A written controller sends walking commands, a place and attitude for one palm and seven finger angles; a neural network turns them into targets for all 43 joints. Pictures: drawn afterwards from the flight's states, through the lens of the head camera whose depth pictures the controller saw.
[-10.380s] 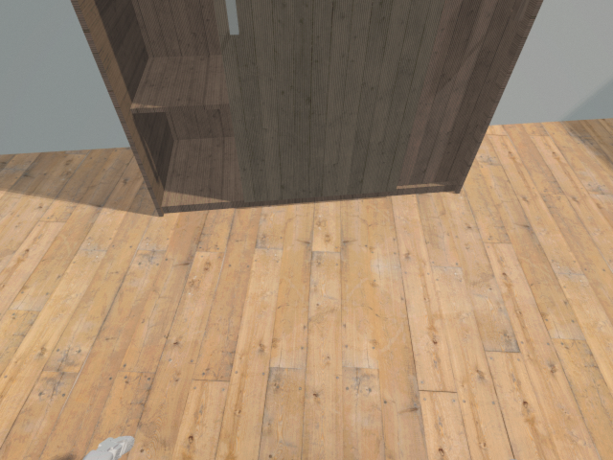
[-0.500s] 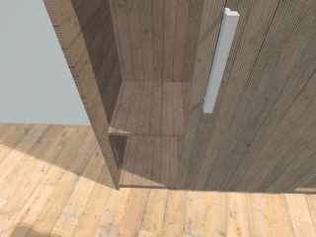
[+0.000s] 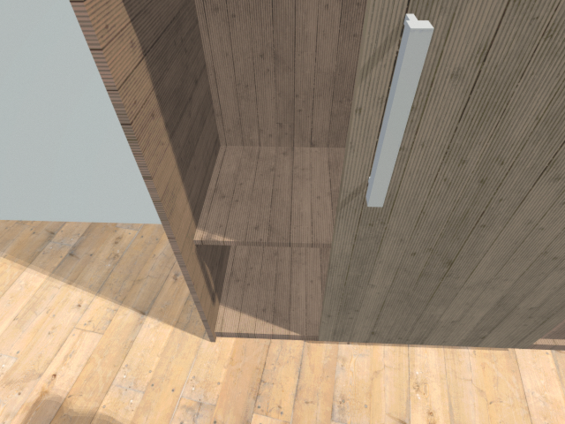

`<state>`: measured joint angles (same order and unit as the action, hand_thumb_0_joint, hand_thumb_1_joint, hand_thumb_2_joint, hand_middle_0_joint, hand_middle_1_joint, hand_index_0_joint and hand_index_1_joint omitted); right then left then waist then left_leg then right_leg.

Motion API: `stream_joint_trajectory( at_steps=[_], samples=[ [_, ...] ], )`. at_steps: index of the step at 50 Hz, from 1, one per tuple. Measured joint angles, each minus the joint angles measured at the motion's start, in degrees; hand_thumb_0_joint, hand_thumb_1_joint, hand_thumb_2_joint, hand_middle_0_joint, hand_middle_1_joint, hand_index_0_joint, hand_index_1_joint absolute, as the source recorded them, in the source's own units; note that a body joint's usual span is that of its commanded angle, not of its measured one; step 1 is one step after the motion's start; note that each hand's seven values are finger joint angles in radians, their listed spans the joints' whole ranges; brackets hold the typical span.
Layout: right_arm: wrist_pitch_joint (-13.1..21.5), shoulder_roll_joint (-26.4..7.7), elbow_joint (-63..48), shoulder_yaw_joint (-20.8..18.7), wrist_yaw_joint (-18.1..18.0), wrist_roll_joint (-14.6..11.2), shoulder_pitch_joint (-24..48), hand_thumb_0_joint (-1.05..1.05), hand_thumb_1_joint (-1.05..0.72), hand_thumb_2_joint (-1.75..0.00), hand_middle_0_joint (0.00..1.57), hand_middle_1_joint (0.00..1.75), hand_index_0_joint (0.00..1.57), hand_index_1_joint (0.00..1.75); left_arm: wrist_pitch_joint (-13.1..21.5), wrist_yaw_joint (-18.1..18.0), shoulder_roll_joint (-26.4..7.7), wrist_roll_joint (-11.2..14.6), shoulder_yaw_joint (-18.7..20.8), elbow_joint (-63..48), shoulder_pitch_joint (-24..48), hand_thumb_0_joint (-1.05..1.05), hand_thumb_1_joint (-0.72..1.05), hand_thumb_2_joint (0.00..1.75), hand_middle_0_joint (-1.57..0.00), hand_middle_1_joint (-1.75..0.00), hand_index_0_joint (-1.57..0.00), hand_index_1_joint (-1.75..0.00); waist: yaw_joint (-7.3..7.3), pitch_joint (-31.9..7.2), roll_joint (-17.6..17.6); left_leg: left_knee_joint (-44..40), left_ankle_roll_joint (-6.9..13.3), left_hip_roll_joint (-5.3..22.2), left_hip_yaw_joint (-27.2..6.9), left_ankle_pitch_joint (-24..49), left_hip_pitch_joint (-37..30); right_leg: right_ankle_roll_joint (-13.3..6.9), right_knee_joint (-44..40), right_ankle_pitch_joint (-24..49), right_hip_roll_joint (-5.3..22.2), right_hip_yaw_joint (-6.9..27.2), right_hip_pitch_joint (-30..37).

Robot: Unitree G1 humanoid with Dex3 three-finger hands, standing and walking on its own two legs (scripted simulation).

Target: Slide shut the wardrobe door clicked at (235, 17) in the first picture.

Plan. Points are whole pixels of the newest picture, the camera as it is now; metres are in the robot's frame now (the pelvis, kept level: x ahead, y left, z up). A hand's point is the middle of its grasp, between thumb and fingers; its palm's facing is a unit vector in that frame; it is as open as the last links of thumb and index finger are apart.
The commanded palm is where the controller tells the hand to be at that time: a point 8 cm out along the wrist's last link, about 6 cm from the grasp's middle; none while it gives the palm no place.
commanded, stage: look again from close up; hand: right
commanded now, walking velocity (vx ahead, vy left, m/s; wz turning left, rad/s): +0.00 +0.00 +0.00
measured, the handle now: (389, 123) +0.51 -0.14 +0.18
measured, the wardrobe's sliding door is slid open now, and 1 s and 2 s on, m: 0.37 0.37 0.37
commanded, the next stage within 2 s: none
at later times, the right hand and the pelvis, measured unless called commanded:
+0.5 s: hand out of the picture -0.01 -0.14 -0.18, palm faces +0.06 +0.99 -0.12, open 7.4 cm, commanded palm none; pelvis +0.01 +0.01 +0.00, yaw +0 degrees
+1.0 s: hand out of the picture -0.01 -0.13 -0.18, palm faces +0.06 +0.99 -0.12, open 7.4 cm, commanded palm none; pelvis +0.02 +0.01 +0.00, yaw +0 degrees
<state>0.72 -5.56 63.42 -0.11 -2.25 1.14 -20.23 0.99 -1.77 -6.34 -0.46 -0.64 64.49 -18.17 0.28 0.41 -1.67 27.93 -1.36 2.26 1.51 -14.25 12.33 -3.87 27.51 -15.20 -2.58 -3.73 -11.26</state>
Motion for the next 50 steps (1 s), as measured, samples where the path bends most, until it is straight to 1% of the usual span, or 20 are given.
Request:
stream_joint_trajectory(
  at_steps=[11,30,50],
  samples=[
    [0.1,-0.5,-0.3,-0.2,0.0,-0.1,0.3,0.0,-0.91,-0.9,0.19,0.3,0.2,0.3,0.0,0.1,0.5,0.0,-0.2,0.4,-0.2,0.0,0.91,0.9,-0.2,-0.3,-0.2,-0.3,-0.09,0.3,0.3,-0.3,0.2,-0.2,0.1,-0.4,-0.4,0.3,-0.5,-0.3,0.2,0.1,0.5],
    [0.0,0.1,0.2,0.0,0.1,-0.2,0.2,0.0,-0.91,-0.9,0.19,0.3,0.2,0.3,0.3,-0.2,0.5,0.1,-0.2,0.8,0.0,0.0,0.91,0.9,-0.2,-0.3,-0.2,-0.3,0.1,0.5,0.0,-0.9,0.4,-0.4,0.2,-0.9,-1.3,0.5,-1.0,-0.8,0.4,0.2,1.3],
    [0.1,-0.3,0.4,-0.1,0.1,-0.3,0.2,0.0,-0.91,-0.9,0.19,0.3,0.2,0.3,0.4,-0.3,0.8,0.1,-0.3,1.1,-0.3,0.0,0.91,0.9,-0.2,-0.3,-0.2,-0.3,0.12,0.4,0.0,-1.4,0.6,-0.5,0.6,-1.3,-2.1,0.8,-1.6,-1.0,0.5,0.6,2.1]
  ],
)
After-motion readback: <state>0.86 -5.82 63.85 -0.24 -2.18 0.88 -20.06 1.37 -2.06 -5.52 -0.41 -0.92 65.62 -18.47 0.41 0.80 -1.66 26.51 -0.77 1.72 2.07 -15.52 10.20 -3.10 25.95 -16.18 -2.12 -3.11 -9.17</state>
